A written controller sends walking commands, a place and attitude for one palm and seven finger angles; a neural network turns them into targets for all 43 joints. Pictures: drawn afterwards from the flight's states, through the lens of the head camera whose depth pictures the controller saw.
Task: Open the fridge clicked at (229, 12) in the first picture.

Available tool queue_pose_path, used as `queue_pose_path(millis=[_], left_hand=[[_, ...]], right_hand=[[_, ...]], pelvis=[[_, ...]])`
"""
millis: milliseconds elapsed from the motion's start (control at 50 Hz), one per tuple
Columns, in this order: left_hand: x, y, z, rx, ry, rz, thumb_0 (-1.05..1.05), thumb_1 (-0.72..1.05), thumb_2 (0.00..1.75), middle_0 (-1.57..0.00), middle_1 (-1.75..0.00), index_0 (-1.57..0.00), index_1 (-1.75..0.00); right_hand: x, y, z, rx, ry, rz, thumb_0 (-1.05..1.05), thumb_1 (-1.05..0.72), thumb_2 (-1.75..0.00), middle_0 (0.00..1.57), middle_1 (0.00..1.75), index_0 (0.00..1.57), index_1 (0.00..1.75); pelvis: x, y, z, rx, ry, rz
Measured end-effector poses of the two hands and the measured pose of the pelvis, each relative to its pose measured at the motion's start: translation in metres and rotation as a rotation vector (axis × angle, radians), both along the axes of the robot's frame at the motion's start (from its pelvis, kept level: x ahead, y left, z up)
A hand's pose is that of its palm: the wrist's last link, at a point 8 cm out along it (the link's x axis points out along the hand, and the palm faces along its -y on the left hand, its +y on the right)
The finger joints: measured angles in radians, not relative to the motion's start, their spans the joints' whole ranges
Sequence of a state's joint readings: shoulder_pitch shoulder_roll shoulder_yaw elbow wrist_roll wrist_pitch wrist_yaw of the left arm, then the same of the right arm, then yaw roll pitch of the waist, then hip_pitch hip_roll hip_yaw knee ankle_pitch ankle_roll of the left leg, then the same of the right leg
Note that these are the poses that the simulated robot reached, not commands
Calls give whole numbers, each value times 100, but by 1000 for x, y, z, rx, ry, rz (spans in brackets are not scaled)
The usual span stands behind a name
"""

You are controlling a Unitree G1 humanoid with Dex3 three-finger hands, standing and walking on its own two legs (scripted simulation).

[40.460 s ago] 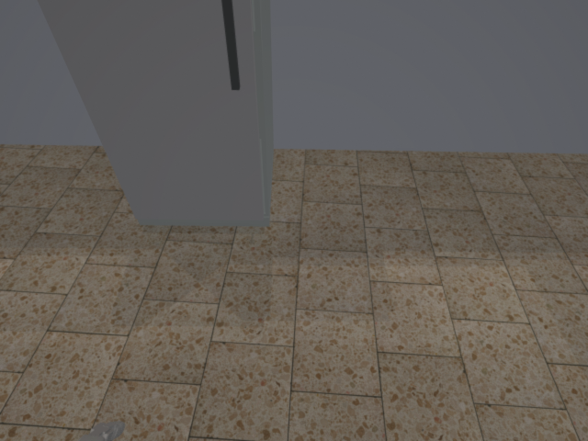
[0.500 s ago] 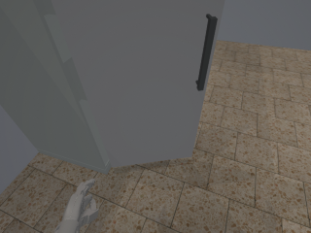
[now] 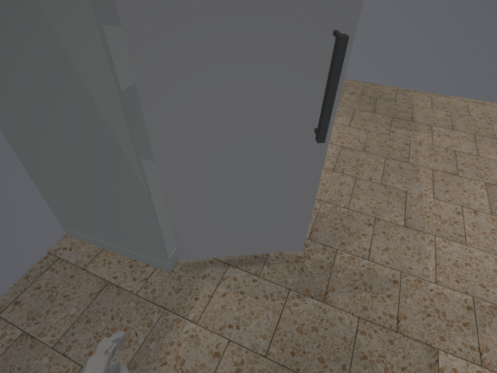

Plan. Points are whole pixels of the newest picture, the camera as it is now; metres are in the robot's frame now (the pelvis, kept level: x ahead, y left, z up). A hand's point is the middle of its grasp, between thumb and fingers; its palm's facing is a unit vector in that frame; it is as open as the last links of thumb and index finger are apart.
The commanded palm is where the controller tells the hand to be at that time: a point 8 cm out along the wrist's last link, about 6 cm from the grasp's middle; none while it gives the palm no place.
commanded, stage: stop stepping back and stand still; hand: right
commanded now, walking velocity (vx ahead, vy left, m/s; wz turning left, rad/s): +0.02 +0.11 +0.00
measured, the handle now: (327, 91) +0.79 -0.15 +0.12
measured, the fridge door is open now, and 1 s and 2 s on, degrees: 64 64 64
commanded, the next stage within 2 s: let the arm hang, fingers relaxed in 0.04 s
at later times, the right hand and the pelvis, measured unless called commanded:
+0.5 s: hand out of the picture +0.02 -0.20 -0.17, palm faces +0.06 +0.98 -0.18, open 7.0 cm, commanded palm none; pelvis -0.01 -0.01 +0.01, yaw -4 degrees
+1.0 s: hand out of the picture +0.07 -0.26 -0.15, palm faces +0.00 +0.97 -0.25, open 7.4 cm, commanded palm none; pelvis +0.02 -0.05 +0.02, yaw -3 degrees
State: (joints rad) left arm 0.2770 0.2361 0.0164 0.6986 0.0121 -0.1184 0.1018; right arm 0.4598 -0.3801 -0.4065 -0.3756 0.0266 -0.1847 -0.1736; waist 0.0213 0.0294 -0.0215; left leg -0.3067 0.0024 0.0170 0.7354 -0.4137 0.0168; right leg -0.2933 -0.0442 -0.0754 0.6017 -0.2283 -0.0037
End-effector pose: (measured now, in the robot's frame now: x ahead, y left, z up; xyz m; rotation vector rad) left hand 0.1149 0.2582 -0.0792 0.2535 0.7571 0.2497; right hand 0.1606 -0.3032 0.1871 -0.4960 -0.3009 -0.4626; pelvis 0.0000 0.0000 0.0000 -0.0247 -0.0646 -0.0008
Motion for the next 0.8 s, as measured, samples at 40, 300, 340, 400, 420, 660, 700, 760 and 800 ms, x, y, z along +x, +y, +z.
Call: queue_pose_path(millis=[40, 300, 340, 400, 420, 660, 700, 760, 800], left_hand=[[5, -10, -1, -37, -21, -15, 2, 90, 90, -20, -30, -20, -30], [27, -28, -29, -122, 159, -175, 1, 90, 89, -21, -30, -20, -30], [16, -25, -35, -98, 202, -155, 1, 90, 89, -21, -30, -20, -30], [-8, -20, -32, -61, 305, -131, 1, 90, 89, -21, -30, -20, -30], [-17, -19, -30, -49, 340, -122, 1, 90, 89, -21, -30, -20, -30], [-87, -26, -29, -38, 633, -27, 1, 90, 90, -20, -30, -20, -30], [-88, -33, -31, -51, 640, -19, 1, 90, 90, -20, -30, -20, -30], [-87, -43, -34, -71, 640, -15, 1, 90, 89, -20, -30, -20, -30], [-83, -50, -36, -83, 634, -16, 1, 90, 89, -20, -30, -20, -30]], right_hand=[[0, 3, -2, -18, 23, 10, 2, -89, -90, 21, 31, 21, 30], [-3, 2, -180, 294, 772, -43, 1, -90, -90, 20, 30, 20, 30], [-26, 16, -238, 388, 985, -38, 1, -90, -90, 20, 30, 20, 30], [-78, 48, -296, 521, 1269, -17, 1, -91, -90, 20, 30, 20, 30], [-96, 58, -309, 563, 1345, -11, 1, -91, -90, 20, 30, 20, 30], [-210, 28, -315, 646, 1695, -212, 1, -94, -90, 21, 30, 20, 30], [-209, 19, -311, 630, 1704, -227, 1, -93, -90, 21, 30, 20, 30], [-195, 6, -308, 604, 1689, -233, 1, -92, -90, 20, 30, 20, 30], [-181, 0, -307, 587, 1665, -227, 1, -92, -90, 20, 30, 20, 30]], pelvis=[[0, 3, -1, -13, -2, 4], [-5, -6, -1, 19, 34, -102], [-8, -10, -6, 28, 32, -97], [-10, -11, -1, 22, 26, -74], [-11, -11, 1, 23, 27, -71], [-5, -25, 19, 51, 64, -70], [-2, -29, 20, 50, 65, -67], [1, -36, 21, 47, 66, -62], [4, -39, 21, 44, 66, -60]])
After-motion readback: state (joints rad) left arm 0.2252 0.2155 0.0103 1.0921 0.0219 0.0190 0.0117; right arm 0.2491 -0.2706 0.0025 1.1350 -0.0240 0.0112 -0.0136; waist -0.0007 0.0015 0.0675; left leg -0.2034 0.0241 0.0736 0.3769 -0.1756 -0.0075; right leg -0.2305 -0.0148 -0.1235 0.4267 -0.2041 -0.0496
